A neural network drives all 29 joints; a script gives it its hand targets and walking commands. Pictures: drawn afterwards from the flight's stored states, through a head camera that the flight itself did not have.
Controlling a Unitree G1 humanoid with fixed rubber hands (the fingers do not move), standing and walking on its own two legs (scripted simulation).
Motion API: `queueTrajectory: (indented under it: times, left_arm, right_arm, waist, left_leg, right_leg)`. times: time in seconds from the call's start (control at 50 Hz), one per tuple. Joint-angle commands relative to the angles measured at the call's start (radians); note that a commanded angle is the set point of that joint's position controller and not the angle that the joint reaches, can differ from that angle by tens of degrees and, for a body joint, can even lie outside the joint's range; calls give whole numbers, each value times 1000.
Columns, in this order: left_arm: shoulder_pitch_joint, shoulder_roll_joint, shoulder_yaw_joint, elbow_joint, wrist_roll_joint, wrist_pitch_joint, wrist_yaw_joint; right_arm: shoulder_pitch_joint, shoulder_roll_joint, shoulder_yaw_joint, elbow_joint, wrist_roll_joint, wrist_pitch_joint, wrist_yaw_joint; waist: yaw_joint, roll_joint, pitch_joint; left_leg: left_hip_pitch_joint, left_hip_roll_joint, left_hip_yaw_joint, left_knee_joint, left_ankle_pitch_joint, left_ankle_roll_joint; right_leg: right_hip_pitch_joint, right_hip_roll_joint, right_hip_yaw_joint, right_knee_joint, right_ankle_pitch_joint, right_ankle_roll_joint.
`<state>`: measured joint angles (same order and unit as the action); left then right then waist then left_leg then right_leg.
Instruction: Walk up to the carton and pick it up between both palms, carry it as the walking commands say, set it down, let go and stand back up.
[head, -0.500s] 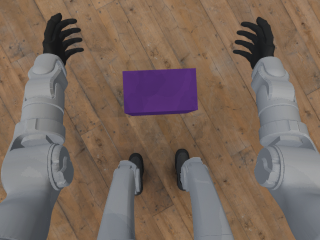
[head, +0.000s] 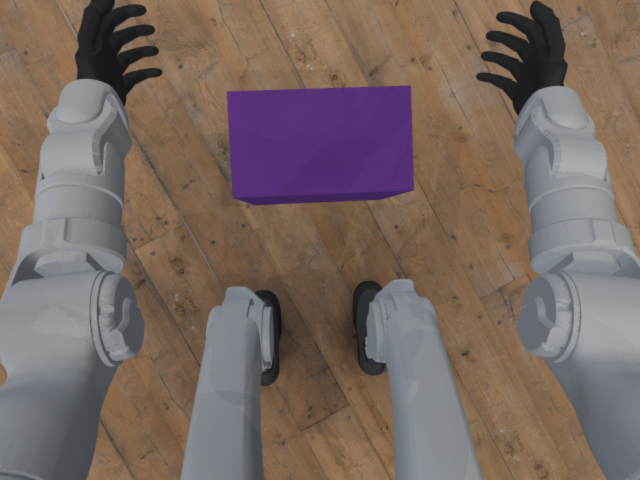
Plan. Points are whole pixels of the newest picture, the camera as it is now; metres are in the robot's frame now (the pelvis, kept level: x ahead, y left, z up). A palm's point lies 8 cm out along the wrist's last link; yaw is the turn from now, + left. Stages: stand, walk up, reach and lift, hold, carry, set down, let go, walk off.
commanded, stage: reach and lift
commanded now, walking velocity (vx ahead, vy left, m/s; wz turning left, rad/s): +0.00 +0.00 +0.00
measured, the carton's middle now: (318, 155) +0.49 -0.01 -0.42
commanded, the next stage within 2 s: none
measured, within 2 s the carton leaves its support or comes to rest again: neither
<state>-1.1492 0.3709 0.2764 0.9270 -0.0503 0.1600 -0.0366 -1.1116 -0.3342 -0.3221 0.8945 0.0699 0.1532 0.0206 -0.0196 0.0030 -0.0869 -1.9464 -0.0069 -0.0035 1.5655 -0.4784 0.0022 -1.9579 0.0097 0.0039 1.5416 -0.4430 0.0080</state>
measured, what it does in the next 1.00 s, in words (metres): lowers itself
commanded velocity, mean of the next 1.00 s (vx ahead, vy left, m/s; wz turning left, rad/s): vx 0.00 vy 0.00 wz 0.00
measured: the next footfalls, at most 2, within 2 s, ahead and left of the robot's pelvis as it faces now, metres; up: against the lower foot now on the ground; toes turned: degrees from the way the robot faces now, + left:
none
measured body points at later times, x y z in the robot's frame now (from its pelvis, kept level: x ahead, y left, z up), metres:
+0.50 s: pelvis -0.02 +0.00 -0.12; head +0.33 +0.00 +0.16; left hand +0.53 +0.22 -0.27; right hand +0.52 -0.23 -0.27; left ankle +0.08 +0.12 -0.51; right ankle +0.09 -0.12 -0.51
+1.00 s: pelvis -0.03 +0.00 -0.19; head +0.35 +0.00 +0.05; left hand +0.52 +0.21 -0.37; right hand +0.51 -0.22 -0.37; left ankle +0.08 +0.12 -0.51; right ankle +0.09 -0.12 -0.51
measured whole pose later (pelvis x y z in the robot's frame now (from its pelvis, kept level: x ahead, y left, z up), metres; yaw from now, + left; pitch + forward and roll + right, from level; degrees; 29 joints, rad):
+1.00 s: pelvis -0.03 +0.00 -0.19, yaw +1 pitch +35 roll +0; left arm -1.40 0.45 0.06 1.07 -0.27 0.07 0.08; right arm -1.37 -0.43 -0.11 1.07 0.29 0.04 -0.10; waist -0.02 0.00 0.42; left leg -2.27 -0.02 0.00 2.26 -0.60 0.00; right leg -2.28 0.00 0.00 2.24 -0.56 0.00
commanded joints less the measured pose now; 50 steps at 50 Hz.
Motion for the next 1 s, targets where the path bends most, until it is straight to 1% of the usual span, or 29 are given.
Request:
queueTrajectory:
  times: [0.0,0.1,0.26,0.42,0.52,0.7,0.84,0.88,0.92,0.98]
  left_arm:
    - [-236,176,-4,-140,-21,-13,16]
    - [-260,188,-28,-151,-51,-8,25]
    - [-284,184,-46,-87,-75,-25,35]
    - [-343,186,-75,-36,-100,-53,60]
    - [-382,189,-97,-3,-117,-69,77]
    - [-428,194,-136,43,-151,-103,95]
    - [-489,225,-181,56,-197,-118,112]
    - [-501,233,-187,42,-208,-119,116]
    - [-505,238,-196,30,-219,-117,121]
    - [-493,232,-206,39,-225,-112,124]
  right_arm:
    - [-227,-170,7,-139,24,-11,-17]
    - [-252,-177,35,-139,56,-3,-31]
    - [-281,-189,53,-73,85,-26,-46]
    - [-335,-209,76,-14,113,-63,-63]
    - [-373,-214,97,27,133,-83,-75]
    - [-427,-216,134,84,163,-115,-96]
    - [-481,-251,169,96,201,-132,-111]
    - [-495,-258,180,82,214,-134,-114]
    - [-498,-264,190,70,225,-133,-118]
    - [-488,-261,193,77,229,-129,-119]
  waist:
    - [-3,21,-1103]
    - [0,25,-1088]
    - [-5,22,-990]
    - [-14,22,-911]
    - [-14,21,-862]
    - [-12,21,-797]
    - [-12,22,-800]
    - [-11,19,-836]
    - [-12,18,-882]
    - [-14,19,-859]
  left_leg:
    - [532,-43,52,-35,300,-36]
    - [458,-36,55,52,270,-37]
    - [341,-24,47,169,231,-31]
    - [305,-16,31,272,205,-25]
    - [293,-8,22,332,192,-23]
    - [264,5,7,438,199,-26]
    - [275,11,4,506,207,-28]
    - [298,10,6,519,220,-27]
    - [324,8,10,527,230,-27]
    - [314,6,13,529,222,-27]
  right_leg:
    - [582,50,-57,-16,305,26]
    - [528,45,-57,70,277,22]
    - [427,26,-49,193,237,17]
    - [355,4,-40,301,193,13]
    - [324,-6,-32,360,174,12]
    - [294,-17,-16,462,193,12]
    - [308,-26,-12,527,214,13]
    - [338,-27,-10,539,230,13]
    - [369,-26,-13,545,245,11]
    - [364,-24,-16,547,240,9]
